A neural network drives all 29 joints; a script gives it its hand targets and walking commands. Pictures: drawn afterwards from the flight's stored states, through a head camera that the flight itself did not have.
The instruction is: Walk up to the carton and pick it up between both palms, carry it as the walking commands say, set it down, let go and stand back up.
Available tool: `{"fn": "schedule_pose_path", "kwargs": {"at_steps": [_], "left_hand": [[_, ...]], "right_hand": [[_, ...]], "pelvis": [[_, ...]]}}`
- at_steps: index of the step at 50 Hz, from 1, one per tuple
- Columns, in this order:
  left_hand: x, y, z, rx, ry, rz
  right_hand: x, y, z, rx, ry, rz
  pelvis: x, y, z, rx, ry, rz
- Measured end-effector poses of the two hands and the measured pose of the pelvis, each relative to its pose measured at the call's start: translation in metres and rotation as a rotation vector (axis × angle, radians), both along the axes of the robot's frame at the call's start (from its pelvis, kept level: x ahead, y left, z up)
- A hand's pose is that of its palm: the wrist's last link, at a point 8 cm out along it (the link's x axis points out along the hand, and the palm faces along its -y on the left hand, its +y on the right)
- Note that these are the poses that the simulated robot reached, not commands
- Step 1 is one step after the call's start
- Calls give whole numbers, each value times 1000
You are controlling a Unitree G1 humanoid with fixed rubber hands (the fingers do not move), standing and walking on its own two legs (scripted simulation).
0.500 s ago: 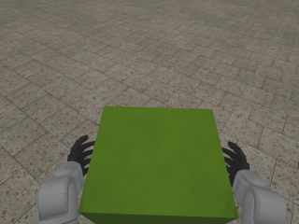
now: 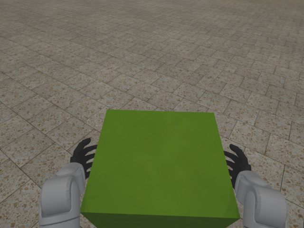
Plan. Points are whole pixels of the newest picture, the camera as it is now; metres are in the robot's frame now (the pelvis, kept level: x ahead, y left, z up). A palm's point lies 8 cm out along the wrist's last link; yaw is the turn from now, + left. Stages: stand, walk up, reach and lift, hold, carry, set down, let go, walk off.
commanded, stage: carry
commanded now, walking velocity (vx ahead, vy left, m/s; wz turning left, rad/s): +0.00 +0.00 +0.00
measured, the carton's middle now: (158, 175) +0.28 +0.00 +0.01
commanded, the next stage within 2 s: none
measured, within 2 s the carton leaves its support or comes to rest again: neither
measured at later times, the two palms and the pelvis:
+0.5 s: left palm (82, 154) +0.29 +0.19 +0.09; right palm (228, 143) +0.34 -0.18 +0.09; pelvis +0.07 -0.02 +0.01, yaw +8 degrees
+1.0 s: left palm (63, 110) +0.46 +0.31 +0.08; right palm (166, 85) +0.63 -0.03 +0.07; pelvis +0.32 +0.04 +0.01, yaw +25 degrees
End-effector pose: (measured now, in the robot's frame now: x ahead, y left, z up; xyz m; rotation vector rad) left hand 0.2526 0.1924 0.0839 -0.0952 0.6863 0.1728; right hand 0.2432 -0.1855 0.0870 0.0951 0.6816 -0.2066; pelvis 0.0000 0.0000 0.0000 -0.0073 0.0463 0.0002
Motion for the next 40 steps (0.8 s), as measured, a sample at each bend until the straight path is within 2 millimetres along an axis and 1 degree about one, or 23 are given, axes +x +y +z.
{"fn": "schedule_pose_path", "kwargs": {"at_steps": [5,12,15,18,20,23,25,27,30,34,37,40], "left_hand": [[3,-3,-3,0,20,1],[6,-11,-3,0,21,2],[9,-13,2,2,19,20],[15,-14,9,14,17,44],[20,-12,12,18,9,69],[29,-6,9,6,3,109],[38,2,6,0,5,138],[49,13,1,-5,8,167],[69,33,-9,3,11,197],[99,54,-6,18,53,228],[122,63,-7,10,59,258],[148,68,-8,18,36,296]], "right_hand": [[1,-3,-5,-2,20,2],[6,-11,-5,0,21,3],[14,-13,-2,17,18,8],[30,-14,1,26,17,34],[44,-12,3,17,10,68],[71,-5,7,3,2,112],[92,4,6,0,5,139],[114,17,5,-5,8,168],[148,40,-3,5,8,198],[183,61,-15,31,55,216],[214,72,-18,24,61,243],[253,80,-23,43,41,270]], "pelvis": [[1,-2,1,-3,1,-1],[7,-9,1,-4,1,8],[16,-13,5,-6,7,21],[28,-17,9,-10,17,51],[38,-19,9,-9,25,70],[56,-20,7,-1,32,100],[71,-17,6,0,38,132],[88,-12,3,5,41,156],[112,-1,-4,31,39,165],[146,7,3,11,50,211],[176,9,5,3,57,254],[211,9,-1,12,42,295]]}}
